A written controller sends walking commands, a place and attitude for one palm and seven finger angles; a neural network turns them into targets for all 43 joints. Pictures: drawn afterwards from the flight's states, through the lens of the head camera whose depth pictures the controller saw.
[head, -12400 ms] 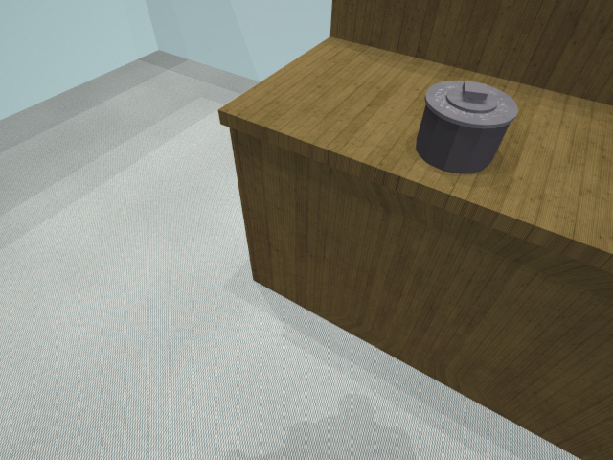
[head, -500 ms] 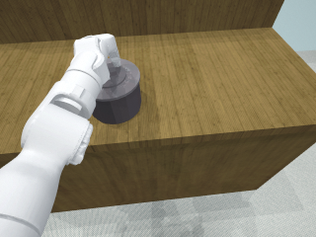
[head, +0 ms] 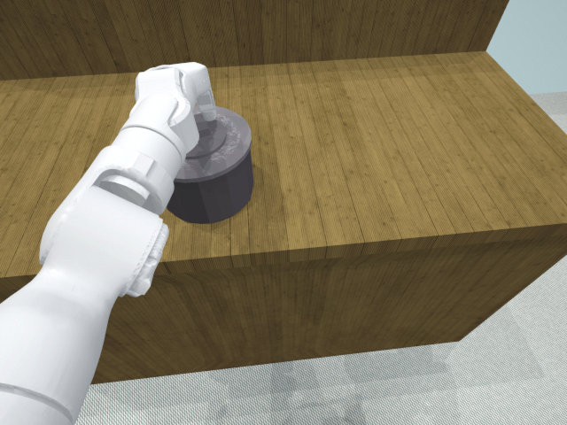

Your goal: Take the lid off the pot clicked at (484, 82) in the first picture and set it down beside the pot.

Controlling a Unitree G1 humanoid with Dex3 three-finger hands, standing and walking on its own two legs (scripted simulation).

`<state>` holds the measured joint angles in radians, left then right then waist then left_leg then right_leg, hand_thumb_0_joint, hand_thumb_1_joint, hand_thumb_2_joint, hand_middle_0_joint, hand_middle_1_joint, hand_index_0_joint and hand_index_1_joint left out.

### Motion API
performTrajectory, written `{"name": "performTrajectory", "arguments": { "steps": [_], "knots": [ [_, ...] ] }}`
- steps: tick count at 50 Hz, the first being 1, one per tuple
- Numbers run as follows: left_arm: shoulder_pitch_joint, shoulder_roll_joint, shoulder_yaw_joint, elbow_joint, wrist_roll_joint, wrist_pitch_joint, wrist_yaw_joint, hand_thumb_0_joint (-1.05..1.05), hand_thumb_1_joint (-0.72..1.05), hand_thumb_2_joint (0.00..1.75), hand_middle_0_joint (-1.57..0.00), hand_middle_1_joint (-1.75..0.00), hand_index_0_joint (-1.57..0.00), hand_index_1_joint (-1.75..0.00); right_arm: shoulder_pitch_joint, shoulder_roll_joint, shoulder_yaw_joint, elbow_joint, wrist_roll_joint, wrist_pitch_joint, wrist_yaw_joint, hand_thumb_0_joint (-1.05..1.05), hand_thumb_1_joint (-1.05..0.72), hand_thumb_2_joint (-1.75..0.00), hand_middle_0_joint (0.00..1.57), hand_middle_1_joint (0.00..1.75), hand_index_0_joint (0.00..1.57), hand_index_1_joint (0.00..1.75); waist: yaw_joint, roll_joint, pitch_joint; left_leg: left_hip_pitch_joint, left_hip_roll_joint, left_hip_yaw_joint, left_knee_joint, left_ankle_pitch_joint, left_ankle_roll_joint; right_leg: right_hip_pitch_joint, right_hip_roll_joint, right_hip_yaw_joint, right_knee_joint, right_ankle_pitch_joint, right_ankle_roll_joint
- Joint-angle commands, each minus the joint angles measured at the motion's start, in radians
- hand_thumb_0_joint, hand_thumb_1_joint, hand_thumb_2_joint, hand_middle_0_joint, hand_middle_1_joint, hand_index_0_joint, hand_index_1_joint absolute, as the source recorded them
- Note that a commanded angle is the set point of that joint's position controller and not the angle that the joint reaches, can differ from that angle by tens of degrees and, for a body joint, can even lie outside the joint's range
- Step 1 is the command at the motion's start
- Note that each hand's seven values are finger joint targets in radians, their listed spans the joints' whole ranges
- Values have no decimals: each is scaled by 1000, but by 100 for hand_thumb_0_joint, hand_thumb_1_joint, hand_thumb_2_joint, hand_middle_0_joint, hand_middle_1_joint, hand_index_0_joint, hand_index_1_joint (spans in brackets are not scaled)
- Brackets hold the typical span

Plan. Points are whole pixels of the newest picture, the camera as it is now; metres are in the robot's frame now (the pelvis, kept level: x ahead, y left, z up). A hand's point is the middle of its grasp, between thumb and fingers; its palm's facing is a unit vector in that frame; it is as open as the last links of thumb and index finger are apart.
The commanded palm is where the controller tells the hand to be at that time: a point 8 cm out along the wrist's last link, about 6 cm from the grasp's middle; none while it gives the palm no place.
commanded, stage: lower the open fingers around the knob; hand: left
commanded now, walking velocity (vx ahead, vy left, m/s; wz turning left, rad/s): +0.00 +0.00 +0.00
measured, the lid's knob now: (192, 127) +0.52 +0.10 +0.14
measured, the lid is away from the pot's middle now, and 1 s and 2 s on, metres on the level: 0.00 0.00 0.00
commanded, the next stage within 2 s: close the fingers and squeeze the knob in 0.44 s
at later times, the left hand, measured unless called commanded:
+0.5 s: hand (187, 123) +0.49 +0.10 +0.17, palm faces -0.40 -0.08 -0.91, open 10.0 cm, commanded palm +0.50 +0.10 +0.21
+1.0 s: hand (187, 127) +0.49 +0.10 +0.17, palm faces -0.40 -0.10 -0.91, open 9.2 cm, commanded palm +0.50 +0.11 +0.21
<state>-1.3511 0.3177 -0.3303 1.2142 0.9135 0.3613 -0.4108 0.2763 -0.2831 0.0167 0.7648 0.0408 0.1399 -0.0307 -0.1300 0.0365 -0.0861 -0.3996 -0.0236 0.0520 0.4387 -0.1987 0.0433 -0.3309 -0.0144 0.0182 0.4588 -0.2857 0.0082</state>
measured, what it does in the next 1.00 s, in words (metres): stands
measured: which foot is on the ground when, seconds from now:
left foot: down 0.00-1.00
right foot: down 0.00-1.00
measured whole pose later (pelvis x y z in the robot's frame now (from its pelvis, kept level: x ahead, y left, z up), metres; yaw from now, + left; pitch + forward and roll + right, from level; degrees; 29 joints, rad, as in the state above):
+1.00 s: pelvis +0.00 +0.00 +0.00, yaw +0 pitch +10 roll +0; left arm -1.36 0.33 -0.31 1.25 0.91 0.34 -0.40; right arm 0.29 -0.28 0.02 0.77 0.04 0.11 -0.04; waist -0.14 0.04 -0.09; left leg -0.42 -0.02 0.05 0.45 -0.21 0.04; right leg -0.35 -0.01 0.02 0.47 -0.29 0.01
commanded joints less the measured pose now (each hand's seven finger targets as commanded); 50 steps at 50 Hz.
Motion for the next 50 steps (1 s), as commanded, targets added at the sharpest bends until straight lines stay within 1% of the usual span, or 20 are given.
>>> {"name": "performTrajectory", "arguments": {
  "steps": [1,3,8,12,15,17,20,23,27,28,34,36,39,40,41,42,45,48,49,50],
  "knots": [
    [-529,139,16,-101,-6,12,15,0,-36,161,-86,-8,-86,-8,20,-157,-49,-73,-4,-21,-11,0,-90,-90,20,30,20,30,-25,-104,-310,312,-34,-32,16,262,40,-44,70,-40,-45,353,-38],
    [-532,161,30,-92,-1,15,17,0,-36,161,-86,-8,-86,-8,22,-158,-45,-73,-5,-23,-14,0,-90,-90,20,30,20,30,-22,-111,-325,303,-36,-35,13,250,40,-33,69,-38,-41,350,-38],
    [-564,135,10,-51,9,25,19,0,-36,161,-86,-8,-86,-8,36,-164,-48,-57,-6,-24,-18,0,-90,-90,20,30,20,30,-43,-111,-327,289,-35,-29,22,231,40,-54,69,-36,-38,345,-36],
    [-579,141,17,-93,10,9,19,0,-36,161,-86,-8,-86,-8,34,-160,-50,-67,-10,-31,-17,0,-90,-90,20,30,20,30,-31,-89,-412,327,-31,-38,39,305,39,-34,67,-33,-19,381,-36],
    [-544,148,27,-72,-2,10,12,0,-36,161,-86,-8,-86,-8,48,-165,-54,-65,-13,-32,-19,0,-90,-90,20,30,20,30,-30,-125,-398,307,-34,-32,44,319,43,-19,69,-34,-24,407,-35],
    [-551,134,14,-47,2,18,8,0,-36,161,-86,-8,-86,-8,44,-165,-51,-61,-8,-28,-19,0,-90,-90,20,30,20,30,-41,-126,-342,288,-34,-29,37,285,42,-47,70,-36,-27,383,-33],
    [-566,127,10,-100,-1,3,13,0,-36,161,-86,-8,-86,-8,43,-161,-54,-67,-12,-37,-14,0,-90,-90,20,30,20,30,-28,-78,-364,327,-30,-37,42,324,39,-57,70,-37,-28,377,-39],
    [-551,137,11,-66,11,10,11,0,-36,161,-86,-8,-86,-8,49,-163,-50,-63,-10,-30,-17,0,-90,-90,20,30,20,30,-39,-95,-328,294,-33,-32,34,258,40,-65,72,-38,-33,346,-36],
    [-554,120,3,-91,2,3,13,0,-36,161,-86,-8,-86,-8,46,-157,-51,-68,-10,-37,-16,0,-90,-90,20,30,20,30,-28,-81,-373,320,-33,-37,41,293,41,-52,70,-35,-25,363,-37],
    [-562,150,27,-95,4,3,14,0,-6,88,-44,-82,-44,-82,50,-160,-52,-65,-12,-37,-16,0,-90,-90,20,30,20,30,-28,-86,-375,322,-30,-37,40,304,40,-47,70,-36,-25,372,-37],
    [-586,180,37,-99,3,3,15,0,-1,90,-45,-91,-45,-91,44,-157,-49,-71,-8,-41,-21,0,-90,-90,20,30,20,30,-30,-120,-372,291,-38,-29,30,240,45,-21,69,-30,-32,362,-33],
    [-571,176,34,-104,6,-6,18,0,1,90,-46,-93,-46,-93,43,-158,-51,-69,-8,-41,-21,0,-90,-90,20,30,20,30,-28,-100,-390,310,-33,-28,38,284,44,-22,67,-28,-27,386,-36],
    [-575,160,18,-94,13,-5,18,0,3,91,-47,-96,-47,-96,43,-156,-50,-69,-5,-40,-20,0,-90,-90,20,30,20,30,-35,-86,-348,304,-31,-33,32,254,39,-56,71,-33,-34,342,-36],
    [-579,158,22,-106,5,-10,21,0,4,91,-48,-97,-48,-97,47,-157,-52,-70,-8,-42,-21,0,-90,-90,20,30,20,30,-30,-80,-358,307,-33,-32,34,271,42,-46,71,-33,-35,358,-40],
    [-593,225,70,-136,14,-17,29,0,5,91,-48,-98,-48,-98,45,-159,-52,-72,-8,-43,-21,0,-90,-90,20,30,20,30,-22,-80,-398,322,-28,-33,36,294,41,-22,69,-28,-27,378,-38],
    [-584,224,68,-139,18,-20,30,0,6,90,-49,-99,-49,-99,40,-154,-49,-80,-10,-46,-21,0,-90,-90,20,30,20,30,-12,-59,-431,334,-30,-35,40,327,41,-7,66,-24,-21,397,-39],
    [-568,122,4,-134,1,-19,23,0,9,90,-50,-101,-50,-101,48,-148,-55,-76,-5,-47,-18,0,-90,-90,20,30,20,30,-26,-52,-401,349,-27,-35,48,366,40,-41,70,-32,-29,396,-38],
    [-535,240,87,-109,19,-16,28,0,12,89,-52,-103,-52,-103,43,-157,-52,-72,-10,-43,-20,0,-90,-90,20,30,20,30,-12,-99,-409,332,-28,-33,46,346,44,-8,70,-26,-30,404,-35],
    [-546,194,43,-83,18,-8,23,0,13,89,-53,-104,-53,-104,37,-155,-47,-73,-5,-39,-23,0,-90,-90,20,30,20,30,-28,-111,-365,299,-33,-28,36,310,44,-20,70,-28,-33,395,-35],
    [-566,188,47,-119,1,-12,27,0,14,89,-54,-105,-54,-105,47,-156,-53,-72,-4,-40,-22,0,-90,-90,20,30,20,30,-25,-101,-375,310,-31,-28,35,321,44,-16,70,-31,-35,402,-38]
  ]
}}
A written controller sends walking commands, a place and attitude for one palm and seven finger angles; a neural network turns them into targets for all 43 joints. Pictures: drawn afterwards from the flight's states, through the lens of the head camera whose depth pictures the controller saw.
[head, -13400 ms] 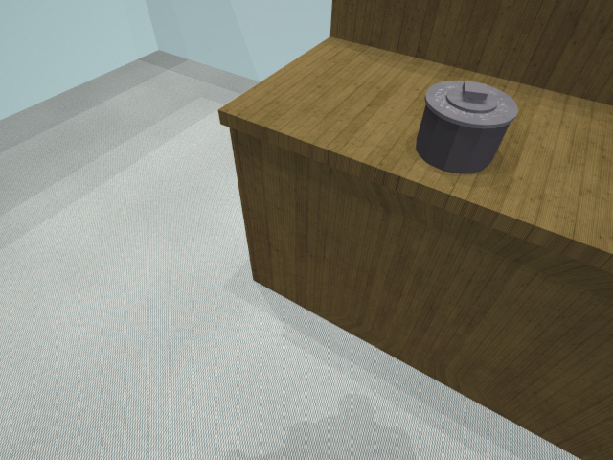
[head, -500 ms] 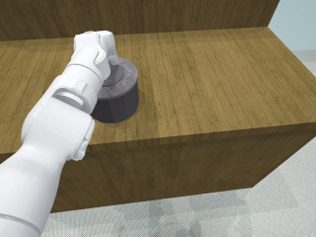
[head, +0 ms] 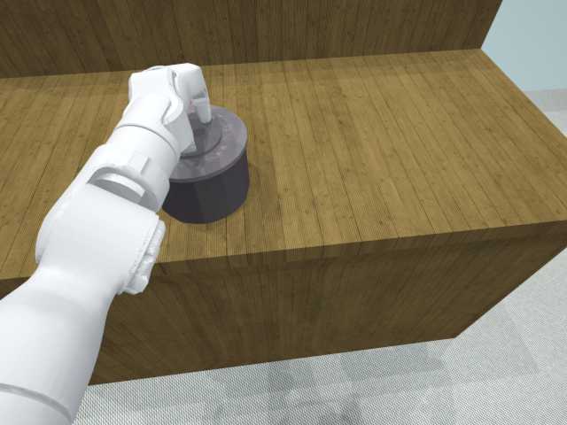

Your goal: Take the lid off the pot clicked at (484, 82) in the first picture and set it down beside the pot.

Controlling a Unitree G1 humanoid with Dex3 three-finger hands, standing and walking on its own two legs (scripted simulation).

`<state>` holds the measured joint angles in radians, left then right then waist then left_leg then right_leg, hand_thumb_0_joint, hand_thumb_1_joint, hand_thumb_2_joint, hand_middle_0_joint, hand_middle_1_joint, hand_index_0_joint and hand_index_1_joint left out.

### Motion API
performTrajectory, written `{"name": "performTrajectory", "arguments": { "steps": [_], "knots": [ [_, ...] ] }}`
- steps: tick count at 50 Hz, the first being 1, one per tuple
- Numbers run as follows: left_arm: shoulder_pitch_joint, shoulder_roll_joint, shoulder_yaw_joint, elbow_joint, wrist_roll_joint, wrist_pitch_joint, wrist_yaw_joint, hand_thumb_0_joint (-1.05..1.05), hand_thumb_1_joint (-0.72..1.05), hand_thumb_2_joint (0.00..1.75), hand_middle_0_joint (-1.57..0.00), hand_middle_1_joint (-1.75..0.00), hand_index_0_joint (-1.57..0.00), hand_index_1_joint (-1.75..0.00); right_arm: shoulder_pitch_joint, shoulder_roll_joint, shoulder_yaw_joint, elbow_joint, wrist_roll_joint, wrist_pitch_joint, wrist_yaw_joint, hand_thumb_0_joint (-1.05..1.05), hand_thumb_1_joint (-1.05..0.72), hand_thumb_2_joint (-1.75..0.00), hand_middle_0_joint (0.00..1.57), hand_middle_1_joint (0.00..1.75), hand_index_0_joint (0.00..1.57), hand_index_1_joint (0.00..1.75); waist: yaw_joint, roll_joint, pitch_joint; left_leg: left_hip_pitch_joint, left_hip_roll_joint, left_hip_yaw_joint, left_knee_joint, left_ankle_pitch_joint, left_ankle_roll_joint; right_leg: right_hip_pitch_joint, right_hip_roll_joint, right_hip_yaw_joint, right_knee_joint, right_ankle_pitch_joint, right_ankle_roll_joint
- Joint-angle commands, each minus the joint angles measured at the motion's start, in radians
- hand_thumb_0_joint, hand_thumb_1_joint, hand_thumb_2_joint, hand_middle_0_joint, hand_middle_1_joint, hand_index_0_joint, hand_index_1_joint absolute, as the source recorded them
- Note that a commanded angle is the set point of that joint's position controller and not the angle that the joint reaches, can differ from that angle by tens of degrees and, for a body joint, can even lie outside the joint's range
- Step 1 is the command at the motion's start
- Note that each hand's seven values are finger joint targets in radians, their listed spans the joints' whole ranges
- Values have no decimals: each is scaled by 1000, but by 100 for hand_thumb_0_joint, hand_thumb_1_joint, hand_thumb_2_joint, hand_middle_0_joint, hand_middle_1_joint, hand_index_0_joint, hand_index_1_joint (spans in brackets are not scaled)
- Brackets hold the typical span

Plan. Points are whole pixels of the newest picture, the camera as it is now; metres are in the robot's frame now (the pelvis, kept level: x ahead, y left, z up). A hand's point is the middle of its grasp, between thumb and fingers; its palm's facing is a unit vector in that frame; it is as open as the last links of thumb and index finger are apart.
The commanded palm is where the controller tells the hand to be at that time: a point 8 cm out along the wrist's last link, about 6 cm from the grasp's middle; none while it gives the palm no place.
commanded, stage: close the fingers and squeeze the knob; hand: left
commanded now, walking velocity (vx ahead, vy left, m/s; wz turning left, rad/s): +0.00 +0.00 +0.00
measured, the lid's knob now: (187, 126) +0.52 +0.11 +0.14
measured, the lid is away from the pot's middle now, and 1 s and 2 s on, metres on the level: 0.00 0.00 0.01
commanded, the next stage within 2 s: lift the lid straight up in 1.06 s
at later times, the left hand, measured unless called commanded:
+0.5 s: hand (182, 125) +0.49 +0.10 +0.17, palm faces -0.40 -0.11 -0.91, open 7.5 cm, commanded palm +0.50 +0.11 +0.21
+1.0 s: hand (184, 127) +0.49 +0.10 +0.17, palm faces -0.40 -0.09 -0.91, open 7.0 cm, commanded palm +0.50 +0.11 +0.21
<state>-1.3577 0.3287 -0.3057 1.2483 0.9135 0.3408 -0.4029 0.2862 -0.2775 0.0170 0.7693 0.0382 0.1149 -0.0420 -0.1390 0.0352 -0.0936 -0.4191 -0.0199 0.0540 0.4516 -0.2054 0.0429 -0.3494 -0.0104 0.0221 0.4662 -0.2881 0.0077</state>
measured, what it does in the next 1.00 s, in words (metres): stands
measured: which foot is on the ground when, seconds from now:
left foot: down 0.00-1.00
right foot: down 0.00-1.00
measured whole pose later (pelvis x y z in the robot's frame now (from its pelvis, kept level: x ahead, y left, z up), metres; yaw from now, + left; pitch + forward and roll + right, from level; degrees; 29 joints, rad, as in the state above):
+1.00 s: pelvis +0.00 +0.00 +0.00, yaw +0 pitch +9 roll +0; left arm -1.34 0.32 -0.32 1.23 0.91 0.35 -0.41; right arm 0.28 -0.27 0.02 0.77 0.04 0.12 -0.05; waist -0.14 0.04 -0.09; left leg -0.40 -0.02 0.05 0.44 -0.20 0.04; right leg -0.33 -0.01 0.02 0.46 -0.28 0.01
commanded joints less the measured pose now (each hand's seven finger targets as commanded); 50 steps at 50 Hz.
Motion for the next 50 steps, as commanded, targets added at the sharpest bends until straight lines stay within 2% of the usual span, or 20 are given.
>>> {"name": "performTrajectory", "arguments": {
  "steps": [1,3,6,10,12,14,16,19,23,25,30,33,35,37,38,39,42,45,47,50],
  "knots": [
    [-586,141,-8,-185,4,5,19,0,15,88,-54,-105,-54,-105,26,-155,-52,-84,0,-20,-9,0,-90,-90,20,30,20,30,-18,-74,-384,360,-33,-31,25,357,43,-8,64,-32,-39,410,-34],
    [-562,132,-9,-183,6,5,18,0,17,87,-56,-106,-56,-106,27,-154,-52,-81,-3,-21,-5,0,-90,-90,20,30,20,30,-11,-51,-390,391,-26,-44,32,400,39,-29,66,-36,-37,402,-35],
    [-526,225,68,-207,12,-2,22,0,21,86,-58,-107,-58,-107,25,-157,-52,-88,-11,-20,-5,0,-90,-90,20,30,20,30,13,-75,-451,389,-29,-39,40,449,42,42,62,-26,-28,463,-35],
    [-532,151,6,-193,3,9,15,0,26,83,-61,-109,-61,-109,20,-156,-55,-87,-3,-14,-7,0,-90,-90,20,30,20,30,-4,-99,-386,362,-31,-27,28,397,44,18,63,-34,-43,441,-35],
    [-534,152,3,-201,5,8,17,0,28,81,-63,-109,-63,-109,11,-152,-52,-91,-4,-16,-5,0,-90,-90,20,30,20,30,2,-70,-391,380,-32,-32,29,404,44,8,64,-30,-42,429,-34],
    [-528,172,19,-178,9,14,15,0,31,79,-65,-109,-65,-109,13,-155,-50,-86,-5,-11,-8,0,-90,-90,20,30,20,30,-4,-93,-377,363,-33,-29,25,379,44,13,64,-31,-43,429,-34],
    [-529,206,48,-213,3,8,16,0,33,77,-67,-109,-67,-109,12,-154,-52,-93,-9,-14,-8,0,-90,-90,20,30,20,30,10,-80,-419,379,-34,-26,29,408,45,46,60,-25,-39,461,-34],
    [-501,164,7,-152,9,23,9,0,37,73,-69,-109,-69,-109,8,-153,-47,-88,-4,-6,-10,0,-90,-90,20,30,20,30,-2,-98,-359,337,-39,-20,22,356,45,27,63,-30,-45,438,-34],
    [-530,206,36,-201,18,16,15,0,41,72,-70,-109,-71,-109,1,-155,-48,-96,-5,-6,-10,0,-90,-90,20,30,20,30,5,-85,-408,357,-36,-22,23,369,44,49,60,-24,-42,447,-33],
    [-525,160,10,-201,6,14,12,0,40,76,-66,-108,-70,-109,10,-154,-53,-93,-6,-6,-10,0,-90,-90,20,30,20,30,1,-74,-405,369,-34,-23,31,400,43,34,61,-30,-41,456,-36],
    [-530,161,8,-190,7,16,9,0,43,79,-64,-107,-71,-110,7,-157,-52,-89,-6,-1,-10,0,-90,-90,20,30,20,30,-4,-80,-392,361,-33,-25,30,402,42,27,63,-31,-42,450,-37],
    [-534,182,17,-155,13,26,11,0,46,81,-65,-107,-72,-110,11,-159,-49,-83,-5,-1,-14,0,-90,-90,20,30,20,30,-10,-102,-356,337,-37,-22,19,334,45,17,65,-31,-48,422,-34],
    [-550,212,44,-201,7,15,15,0,48,82,-65,-107,-73,-110,10,-159,-51,-91,-8,-6,-16,0,-90,-90,20,30,20,30,2,-95,-405,346,-36,-21,20,356,45,52,61,-27,-43,447,-37],
    [-536,195,31,-189,16,15,16,0,50,82,-65,-108,-74,-111,10,-156,-50,-89,-9,-5,-15,0,-90,-90,20,30,20,30,-1,-79,-412,361,-32,-24,26,384,43,38,61,-28,-38,450,-35],
    [-526,153,-4,-171,18,17,11,0,51,83,-66,-108,-75,-111,5,-153,-49,-90,-5,-5,-13,0,-90,-90,20,30,20,30,-7,-63,-391,363,-32,-26,29,385,42,14,62,-28,-41,434,-36],
    [-527,150,-2,-160,16,18,10,0,52,83,-66,-108,-75,-111,14,-155,-50,-83,-7,-5,-14,0,-90,-90,20,30,20,30,-11,-91,-372,356,-32,-29,27,367,42,5,66,-34,-42,419,-35],
    [-546,208,42,-205,18,8,18,0,55,85,-67,-109,-77,-112,9,-155,-52,-92,-9,-9,-14,0,-90,-90,20,30,20,30,4,-66,-426,378,-29,-28,30,409,42,34,62,-25,-36,450,-36],
    [-539,115,-17,-186,0,8,12,0,58,86,-68,-110,-79,-113,17,-151,-54,-85,-6,-11,-11,0,-90,-90,20,30,20,30,-13,-68,-374,379,-27,-34,29,406,42,-12,67,-36,-44,421,-38],
    [-544,172,20,-183,10,10,18,0,61,87,-69,-111,-81,-113,14,-155,-52,-81,-7,-12,-11,0,-90,-90,20,30,20,30,-5,-76,-383,378,-27,-34,25,383,42,0,67,-32,-44,410,-36],
    [-556,178,27,-208,-2,2,20,0,65,88,-69,-111,-83,-114,14,-153,-51,-89,-12,-21,-14,0,-90,-90,20,30,20,30,3,-76,-417,370,-34,-30,21,369,44,35,64,-27,-45,430,-38]
  ]
}}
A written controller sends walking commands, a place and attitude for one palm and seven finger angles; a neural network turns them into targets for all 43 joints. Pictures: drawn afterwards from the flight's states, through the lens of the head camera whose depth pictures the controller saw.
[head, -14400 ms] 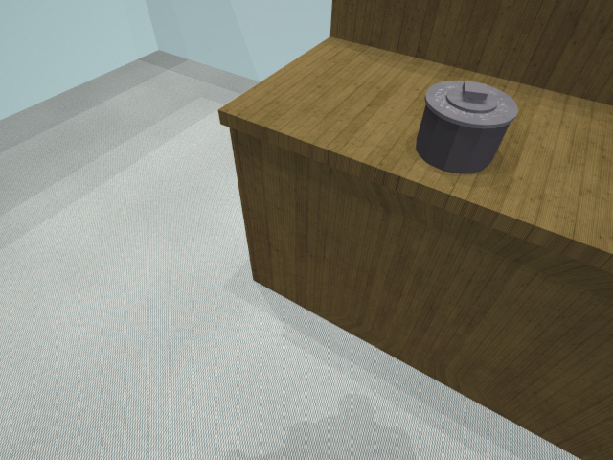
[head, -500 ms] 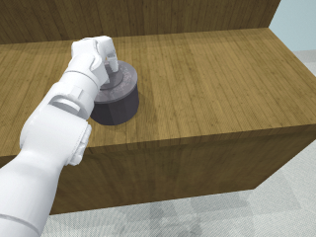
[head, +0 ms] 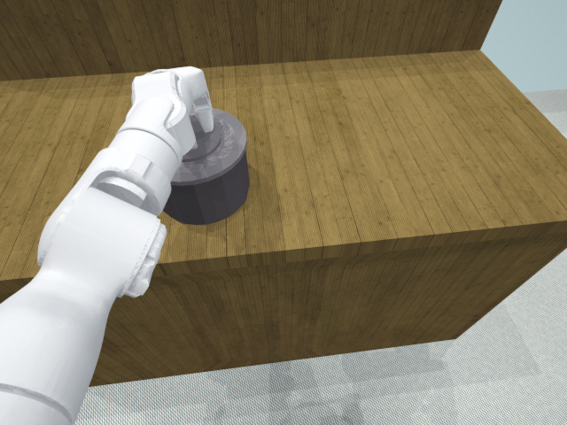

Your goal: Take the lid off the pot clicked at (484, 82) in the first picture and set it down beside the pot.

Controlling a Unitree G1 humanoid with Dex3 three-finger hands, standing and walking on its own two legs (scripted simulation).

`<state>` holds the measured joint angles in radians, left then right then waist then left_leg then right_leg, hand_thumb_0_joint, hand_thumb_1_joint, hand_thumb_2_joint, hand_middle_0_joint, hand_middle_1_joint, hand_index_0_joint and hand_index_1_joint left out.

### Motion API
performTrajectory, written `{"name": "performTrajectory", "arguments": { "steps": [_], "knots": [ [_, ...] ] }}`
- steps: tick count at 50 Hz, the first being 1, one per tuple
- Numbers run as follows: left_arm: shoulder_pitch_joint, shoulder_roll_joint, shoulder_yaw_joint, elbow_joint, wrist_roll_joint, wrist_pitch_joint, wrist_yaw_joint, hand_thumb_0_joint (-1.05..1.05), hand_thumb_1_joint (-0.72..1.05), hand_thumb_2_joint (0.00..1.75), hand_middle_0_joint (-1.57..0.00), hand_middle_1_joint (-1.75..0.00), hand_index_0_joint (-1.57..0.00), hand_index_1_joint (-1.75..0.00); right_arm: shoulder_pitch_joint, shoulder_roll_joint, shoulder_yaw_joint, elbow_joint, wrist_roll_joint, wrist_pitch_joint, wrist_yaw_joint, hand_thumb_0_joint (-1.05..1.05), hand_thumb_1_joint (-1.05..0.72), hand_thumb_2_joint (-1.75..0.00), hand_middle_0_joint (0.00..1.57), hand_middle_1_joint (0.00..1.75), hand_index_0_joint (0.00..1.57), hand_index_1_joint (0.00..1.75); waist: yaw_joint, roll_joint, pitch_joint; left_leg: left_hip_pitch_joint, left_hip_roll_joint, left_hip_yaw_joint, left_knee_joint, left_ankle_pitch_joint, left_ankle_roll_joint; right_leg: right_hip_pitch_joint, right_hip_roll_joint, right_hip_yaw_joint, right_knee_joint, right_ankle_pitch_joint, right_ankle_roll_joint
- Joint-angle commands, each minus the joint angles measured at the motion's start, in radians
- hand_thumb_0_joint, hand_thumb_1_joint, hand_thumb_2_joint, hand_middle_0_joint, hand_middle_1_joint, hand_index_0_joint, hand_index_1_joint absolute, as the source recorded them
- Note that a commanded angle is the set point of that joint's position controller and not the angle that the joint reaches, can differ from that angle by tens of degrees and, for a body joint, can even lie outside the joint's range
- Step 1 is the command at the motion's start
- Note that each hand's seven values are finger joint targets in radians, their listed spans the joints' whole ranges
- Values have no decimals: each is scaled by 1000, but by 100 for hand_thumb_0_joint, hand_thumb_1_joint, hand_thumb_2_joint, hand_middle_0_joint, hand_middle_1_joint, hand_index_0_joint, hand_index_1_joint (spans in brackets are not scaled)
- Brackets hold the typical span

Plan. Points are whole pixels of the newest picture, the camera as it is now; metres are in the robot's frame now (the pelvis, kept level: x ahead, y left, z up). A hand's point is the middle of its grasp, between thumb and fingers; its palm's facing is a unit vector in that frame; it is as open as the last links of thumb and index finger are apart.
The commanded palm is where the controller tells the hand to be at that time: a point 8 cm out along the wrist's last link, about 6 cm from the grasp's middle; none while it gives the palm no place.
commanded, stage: close the fingers and squeeze the knob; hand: left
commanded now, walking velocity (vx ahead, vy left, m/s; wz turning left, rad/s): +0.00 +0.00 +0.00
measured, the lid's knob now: (186, 129) +0.52 +0.11 +0.14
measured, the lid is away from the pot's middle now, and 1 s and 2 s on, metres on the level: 0.00 0.01 0.02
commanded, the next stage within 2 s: lift the lid straight up in 0.06 s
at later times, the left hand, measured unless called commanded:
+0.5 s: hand (183, 124) +0.49 +0.10 +0.17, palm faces -0.40 -0.12 -0.91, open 6.4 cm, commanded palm +0.49 +0.11 +0.24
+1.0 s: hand (170, 102) +0.49 +0.11 +0.21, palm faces -0.38 -0.13 -0.92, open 6.2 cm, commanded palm +0.50 +0.11 +0.28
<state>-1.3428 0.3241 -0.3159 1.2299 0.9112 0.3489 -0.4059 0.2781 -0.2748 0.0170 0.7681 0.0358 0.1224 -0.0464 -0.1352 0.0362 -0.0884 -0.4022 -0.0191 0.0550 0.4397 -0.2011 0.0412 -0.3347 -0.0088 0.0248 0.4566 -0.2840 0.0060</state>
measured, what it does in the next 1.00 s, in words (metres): stands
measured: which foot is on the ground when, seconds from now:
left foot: down 0.00-1.00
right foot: down 0.00-1.00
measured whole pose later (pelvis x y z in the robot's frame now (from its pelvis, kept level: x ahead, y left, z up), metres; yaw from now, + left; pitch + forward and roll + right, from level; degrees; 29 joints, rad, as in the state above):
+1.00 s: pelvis +0.00 +0.00 +0.00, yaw +1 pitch +9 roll +0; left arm -1.47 0.35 -0.30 1.29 0.92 0.36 -0.48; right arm 0.27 -0.28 0.02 0.77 0.03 0.04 -0.06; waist -0.14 0.03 -0.09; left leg -0.39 -0.02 0.04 0.41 -0.18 0.04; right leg -0.32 -0.01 0.01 0.44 -0.27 0.00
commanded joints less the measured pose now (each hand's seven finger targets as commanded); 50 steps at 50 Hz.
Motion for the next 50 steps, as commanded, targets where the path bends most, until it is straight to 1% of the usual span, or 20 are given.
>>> {"name": "performTrajectory", "arguments": {
  "steps": [1,3,9,11,12,14,15,18,20,22,25,28,31,35,38,39,40,42,46,50],
  "knots": [
    [-563,195,42,-161,6,-3,24,0,66,89,-70,-111,-84,-114,22,-157,-49,-84,-7,-27,-12,0,-90,-90,20,30,20,30,-7,-92,-404,342,-35,-28,31,344,47,17,62,-30,-36,419,-34],
    [-557,200,36,-123,12,9,22,0,68,90,-70,-111,-85,-115,25,-160,-46,-77,-3,-23,-15,0,-90,-90,20,30,20,30,-16,-120,-371,305,-38,-24,20,294,47,18,62,-31,-41,405,-31],
    [-580,219,41,-93,24,14,27,0,72,91,-69,-112,-88,-116,30,-165,-45,-72,-5,-26,-22,0,-90,-90,20,30,20,30,-24,-99,-350,287,-40,-20,17,255,46,2,62,-28,-45,381,-32],
    [-645,238,48,-152,25,1,33,0,72,91,-69,-112,-88,-116,29,-161,-44,-81,-6,-33,-21,0,-90,-90,20,30,20,30,-19,-71,-414,318,-40,-25,18,285,45,23,60,-24,-38,401,-35],
    [-644,278,86,-162,29,-6,38,0,73,91,-69,-112,-88,-116,31,-158,-47,-83,-9,-39,-23,0,-90,-90,20,30,20,30,-7,-72,-444,331,-38,-30,25,308,45,41,60,-22,-34,416,-35],
    [-633,257,67,-153,38,-10,34,0,73,91,-69,-112,-88,-116,27,-154,-47,-87,-6,-43,-25,0,-90,-90,20,30,20,30,-10,-60,-450,340,-36,-31,28,326,43,33,59,-21,-35,416,-34],
    [-648,209,33,-170,29,-16,31,0,73,91,-69,-112,-88,-116,36,-152,-51,-86,-5,-47,-23,0,-90,-90,20,30,20,30,-18,-55,-438,351,-35,-32,31,350,45,15,62,-26,-41,421,-36],
    [-708,227,46,-250,34,-35,36,0,73,91,-69,-112,-89,-116,33,-148,-54,-91,-5,-63,-16,0,-90,-90,20,30,20,30,-9,-4,-484,428,-22,-53,40,434,40,-8,65,-25,-34,415,-35],
    [-726,214,41,-284,22,-48,34,0,73,91,-69,-112,-89,-116,40,-143,-57,-94,-8,-77,-14,0,-90,-90,20,30,20,30,-7,-6,-501,462,-21,-61,50,493,41,-11,67,-26,-38,434,-36],
    [-722,293,101,-308,28,-55,40,0,73,91,-69,-112,-89,-116,37,-142,-55,-100,-10,-90,-14,0,-90,-90,20,30,20,30,12,-11,-542,468,-23,-61,49,515,43,35,65,-18,-30,465,-33],
    [-710,224,49,-270,19,-45,36,0,73,91,-69,-112,-89,-116,38,-138,-56,-93,-6,-99,-11,0,-90,-90,20,30,20,30,8,-24,-476,441,-28,-56,39,475,43,10,66,-27,-46,437,-35],
    [-704,267,71,-209,33,-21,36,0,73,91,-69,-112,-89,-116,27,-146,-47,-82,-3,-96,-16,0,-90,-90,20,30,20,30,2,-79,-416,386,-34,-48,13,374,46,17,65,-26,-54,409,-34],
    [-746,242,53,-246,22,-22,27,0,73,91,-69,-112,-89,-116,18,-142,-46,-90,-6,-107,-15,0,-90,-90,20,30,20,30,4,-53,-450,414,-36,-47,17,392,46,25,59,-21,-52,427,-33],
    [-737,266,70,-215,22,-14,8,0,73,91,-69,-112,-89,-116,21,-146,-48,-87,-10,-106,-21,0,-90,-90,20,30,20,30,2,-116,-461,388,-42,-38,17,364,50,57,59,-18,-55,452,-30],
    [-755,254,44,-156,31,5,-4,0,73,91,-69,-112,-89,-116,11,-150,-42,-79,-3,-97,-25,0,-90,-90,20,30,20,30,-16,-135,-391,344,-49,-32,0,276,51,32,57,-16,-68,410,-26],
    [-801,244,33,-187,32,4,-6,0,73,91,-69,-112,-89,-116,7,-150,-41,-81,0,-100,-24,0,-90,-90,20,30,20,30,-22,-113,-393,359,-47,-35,-1,280,49,17,58,-18,-65,405,-27],
    [-808,226,27,-225,23,-6,-7,0,73,91,-69,-112,-89,-116,7,-146,-44,-89,-7,-107,-23,0,-90,-90,20,30,20,30,-8,-79,-436,387,-47,-38,10,323,47,27,58,-18,-59,425,-31],
    [-819,219,18,-211,34,-6,-10,0,73,91,-69,-112,-89,-116,8,-146,-44,-84,-7,-108,-23,0,-90,-90,20,30,20,30,-17,-42,-452,416,-42,-48,18,350,44,3,59,-18,-57,411,-31],
    [-814,217,18,-163,41,5,-18,0,73,91,-69,-112,-89,-116,9,-149,-42,-75,-4,-101,-21,0,-90,-90,20,30,20,30,-21,-50,-408,392,-43,-50,12,322,42,-15,62,-25,-62,385,-36],
    [-875,254,41,-210,40,6,-17,0,73,91,-69,-112,-89,-116,14,-153,-44,-78,-9,-112,-23,0,-90,-90,20,30,20,30,-10,-34,-473,410,-44,-54,17,361,40,16,60,-20,-56,418,-39]
  ]
}}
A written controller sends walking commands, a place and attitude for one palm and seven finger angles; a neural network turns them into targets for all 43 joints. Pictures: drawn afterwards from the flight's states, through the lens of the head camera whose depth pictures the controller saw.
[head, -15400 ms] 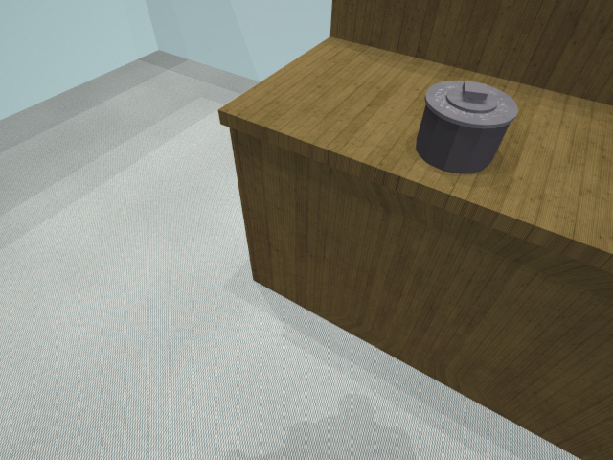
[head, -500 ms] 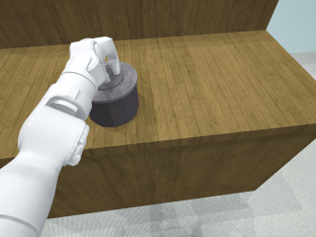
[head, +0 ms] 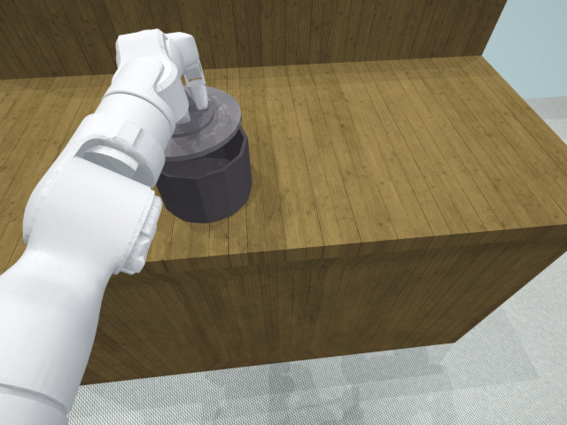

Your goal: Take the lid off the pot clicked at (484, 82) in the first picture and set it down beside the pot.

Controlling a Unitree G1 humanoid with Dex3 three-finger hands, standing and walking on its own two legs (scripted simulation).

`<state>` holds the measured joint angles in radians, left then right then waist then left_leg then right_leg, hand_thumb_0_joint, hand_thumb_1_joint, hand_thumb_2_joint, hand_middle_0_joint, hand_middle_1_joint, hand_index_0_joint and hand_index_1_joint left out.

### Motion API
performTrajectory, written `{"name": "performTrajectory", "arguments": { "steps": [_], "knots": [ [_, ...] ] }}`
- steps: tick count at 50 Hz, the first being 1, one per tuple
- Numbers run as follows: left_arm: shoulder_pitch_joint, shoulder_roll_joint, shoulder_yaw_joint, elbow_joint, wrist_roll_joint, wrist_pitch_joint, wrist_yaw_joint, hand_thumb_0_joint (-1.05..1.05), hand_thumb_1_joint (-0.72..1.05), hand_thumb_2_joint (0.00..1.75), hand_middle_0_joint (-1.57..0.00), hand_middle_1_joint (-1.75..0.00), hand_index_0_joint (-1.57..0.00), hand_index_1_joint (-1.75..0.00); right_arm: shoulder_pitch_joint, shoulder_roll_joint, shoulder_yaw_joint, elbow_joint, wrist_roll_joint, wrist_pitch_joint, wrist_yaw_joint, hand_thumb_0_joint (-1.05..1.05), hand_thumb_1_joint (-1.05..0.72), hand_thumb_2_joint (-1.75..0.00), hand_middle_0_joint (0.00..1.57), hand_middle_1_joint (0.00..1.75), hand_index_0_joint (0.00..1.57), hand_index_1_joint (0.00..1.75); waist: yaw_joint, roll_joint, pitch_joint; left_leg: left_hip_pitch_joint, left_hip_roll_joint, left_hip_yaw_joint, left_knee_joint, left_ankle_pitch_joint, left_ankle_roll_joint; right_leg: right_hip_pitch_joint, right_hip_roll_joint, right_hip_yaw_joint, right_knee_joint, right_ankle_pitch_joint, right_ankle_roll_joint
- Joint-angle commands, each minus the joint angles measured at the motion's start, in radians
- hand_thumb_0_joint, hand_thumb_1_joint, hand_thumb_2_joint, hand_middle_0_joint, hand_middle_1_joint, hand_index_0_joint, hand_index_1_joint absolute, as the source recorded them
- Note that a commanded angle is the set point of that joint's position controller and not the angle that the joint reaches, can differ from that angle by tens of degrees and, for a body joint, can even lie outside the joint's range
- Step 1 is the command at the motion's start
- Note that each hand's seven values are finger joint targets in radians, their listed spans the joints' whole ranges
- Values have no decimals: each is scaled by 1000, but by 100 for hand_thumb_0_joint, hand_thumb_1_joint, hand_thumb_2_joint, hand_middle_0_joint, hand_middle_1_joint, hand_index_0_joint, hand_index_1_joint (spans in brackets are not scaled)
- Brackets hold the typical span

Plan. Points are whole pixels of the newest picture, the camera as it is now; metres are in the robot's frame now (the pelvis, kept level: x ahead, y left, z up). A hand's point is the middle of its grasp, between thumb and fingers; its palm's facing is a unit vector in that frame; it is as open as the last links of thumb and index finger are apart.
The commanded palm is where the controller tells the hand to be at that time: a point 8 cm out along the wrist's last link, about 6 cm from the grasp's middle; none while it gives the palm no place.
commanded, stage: lift the lid straight up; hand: left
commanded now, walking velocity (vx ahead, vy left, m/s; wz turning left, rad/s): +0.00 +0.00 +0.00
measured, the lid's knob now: (177, 104) +0.52 +0.12 +0.18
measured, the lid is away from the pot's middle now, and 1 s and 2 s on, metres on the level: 0.01 0.02 0.11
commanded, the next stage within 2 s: move the lid sideways beside the pot in 1.16 s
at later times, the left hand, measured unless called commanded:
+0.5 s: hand (168, 67) +0.49 +0.11 +0.25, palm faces -0.31 -0.16 -0.94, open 6.2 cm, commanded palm +0.50 +0.11 +0.32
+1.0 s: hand (152, 34) +0.48 +0.11 +0.30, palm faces -0.23 -0.19 -0.95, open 6.2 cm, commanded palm +0.50 +0.11 +0.35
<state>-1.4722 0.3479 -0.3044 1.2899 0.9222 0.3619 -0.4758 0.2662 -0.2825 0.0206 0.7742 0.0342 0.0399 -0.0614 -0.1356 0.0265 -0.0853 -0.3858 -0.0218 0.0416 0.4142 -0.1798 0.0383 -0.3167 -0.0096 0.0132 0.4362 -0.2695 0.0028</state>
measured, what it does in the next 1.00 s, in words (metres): stands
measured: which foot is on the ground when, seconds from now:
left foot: down 0.00-1.00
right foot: down 0.00-1.00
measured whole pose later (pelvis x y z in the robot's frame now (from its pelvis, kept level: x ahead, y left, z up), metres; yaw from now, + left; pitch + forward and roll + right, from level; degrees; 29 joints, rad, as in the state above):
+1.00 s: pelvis +0.00 +0.00 +0.00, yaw +0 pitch +8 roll +0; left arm -1.66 0.38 -0.26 1.32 0.95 0.45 -0.51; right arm 0.25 -0.28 0.04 0.78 0.03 0.00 -0.05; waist -0.12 0.04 -0.09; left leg -0.36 -0.03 0.04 0.38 -0.15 0.04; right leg -0.30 -0.02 0.02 0.41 -0.25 0.01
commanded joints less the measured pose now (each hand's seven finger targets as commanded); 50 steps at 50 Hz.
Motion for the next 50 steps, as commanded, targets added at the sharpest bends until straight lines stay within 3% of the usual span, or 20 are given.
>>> {"name": "performTrajectory", "arguments": {
  "steps": [1,5,8,10,11,13,16,19,23,25,26,29,30,33,36,40,44,45,48,50],
  "knots": [
    [-763,248,38,-298,38,-11,54,0,73,91,-69,-112,-89,-116,26,-143,-48,-90,-9,-34,-6,0,-90,-90,20,30,20,30,-8,-9,-511,420,-40,-45,48,365,43,6,60,-4,-29,414,-33],
    [-759,211,21,-297,43,-10,50,0,73,91,-69,-112,-89,-116,41,-139,-54,-86,-8,-44,-3,0,-90,-90,20,30,20,30,-4,-12,-519,442,-32,-49,59,450,40,-8,64,-10,-31,435,-34],
    [-729,225,31,-229,51,14,44,0,73,91,-69,-112,-89,-116,37,-143,-50,-79,-8,-39,3,0,-90,-90,20,30,20,30,-3,-52,-463,406,-33,-47,44,404,42,-13,66,-13,-35,403,-31],
    [-738,219,32,-242,37,17,40,0,73,91,-69,-112,-89,-116,37,-148,-51,-80,-11,-43,4,0,-90,-90,20,30,20,30,5,-32,-471,406,-36,-43,46,431,40,-6,62,-12,-36,430,-35],
    [-729,268,65,-248,45,19,41,0,73,91,-69,-112,-89,-116,36,-148,-50,-84,-15,-42,5,0,-90,-90,20,30,20,30,12,-42,-487,406,-34,-45,45,428,42,19,61,-7,-32,432,-31],
    [-740,257,57,-267,50,21,35,0,73,91,-69,-112,-89,-116,33,-143,-50,-90,-16,-45,6,0,-90,-90,20,30,20,30,14,-56,-509,413,-35,-44,51,461,44,35,60,-5,-28,461,-28],
    [-739,249,42,-242,54,34,30,0,73,91,-69,-112,-89,-116,38,-148,-48,-83,-10,-37,7,0,-90,-90,20,30,20,30,2,-80,-467,387,-34,-37,40,430,45,26,61,-7,-41,447,-25],
    [-780,210,17,-253,51,34,30,0,73,91,-69,-112,-89,-116,26,-142,-47,-88,-9,-46,6,0,-90,-90,20,30,20,30,-4,-60,-453,407,-32,-47,35,402,46,-9,62,-9,-48,399,-27],
    [-801,269,55,-280,56,27,27,0,73,91,-69,-112,-89,-116,22,-139,-46,-94,-16,-55,2,0,-90,-90,20,30,20,30,9,-61,-517,416,-36,-46,41,419,47,38,56,0,-39,432,-27],
    [-782,259,40,-230,47,38,21,0,73,91,-69,-112,-89,-116,21,-145,-46,-83,-12,-52,4,0,-90,-90,20,30,20,30,9,-60,-466,385,-42,-43,40,414,45,19,52,-3,-49,442,-32],
    [-796,243,34,-243,57,43,24,0,73,91,-69,-112,-89,-116,26,-143,-45,-83,-6,-48,5,0,-90,-90,20,30,20,30,-5,-81,-463,397,-32,-41,29,388,46,17,56,-5,-49,413,-26],
    [-803,238,29,-232,60,51,22,0,73,91,-69,-112,-89,-116,9,-142,-40,-87,-5,-50,7,0,-90,-90,20,30,20,30,1,-50,-436,394,-35,-42,27,380,44,-3,55,-5,-53,395,-30],
    [-810,208,12,-252,42,51,20,0,73,91,-69,-112,-89,-116,6,-146,-43,-87,-6,-51,9,0,-90,-90,20,30,20,30,5,-41,-444,406,-35,-46,33,426,42,-7,53,-9,-54,419,-34],
    [-833,202,11,-280,53,49,19,0,73,91,-69,-112,-89,-116,-2,-136,-40,-96,-6,-57,10,0,-90,-90,20,30,20,30,4,-31,-462,433,-32,-54,31,406,43,-11,57,-8,-52,380,-30],
    [-818,236,31,-273,58,59,17,0,73,91,-69,-112,-89,-116,-6,-140,-39,-96,-6,-53,10,0,-90,-90,20,30,20,30,10,-62,-474,414,-32,-47,23,380,43,22,52,-5,-53,385,-28],
    [-851,221,19,-251,45,70,17,0,73,91,-69,-112,-89,-116,-16,-142,-36,-89,-2,-58,7,0,-90,-90,20,30,20,30,9,-55,-428,391,-36,-50,9,339,41,-2,48,-8,-66,361,-36],
    [-868,217,14,-202,64,83,21,0,73,91,-69,-112,-89,-116,-24,-140,-27,-85,3,-61,2,0,-90,-90,20,30,20,30,-4,-58,-390,372,-34,-48,-5,263,42,-24,51,-8,-71,309,-33],
    [-862,221,20,-191,54,86,22,0,73,91,-69,-112,-89,-116,-12,-145,-31,-77,0,-62,1,0,-90,-90,20,30,20,30,-2,-58,-388,368,-35,-46,-2,273,42,-24,46,-9,-77,325,-37],
    [-902,282,48,-223,80,83,28,0,73,91,-69,-112,-89,-116,-17,-143,-28,-87,-4,-70,-3,0,-90,-90,20,30,20,30,3,-71,-466,379,-36,-46,1,287,45,27,46,1,-63,347,-31],
    [-854,273,47,-144,77,96,23,0,73,91,-69,-112,-89,-116,-6,-148,-29,-74,-5,-67,0,0,-90,-90,20,30,20,30,5,-81,-421,344,-38,-42,3,305,43,12,42,-2,-70,368,-36]
  ]
}}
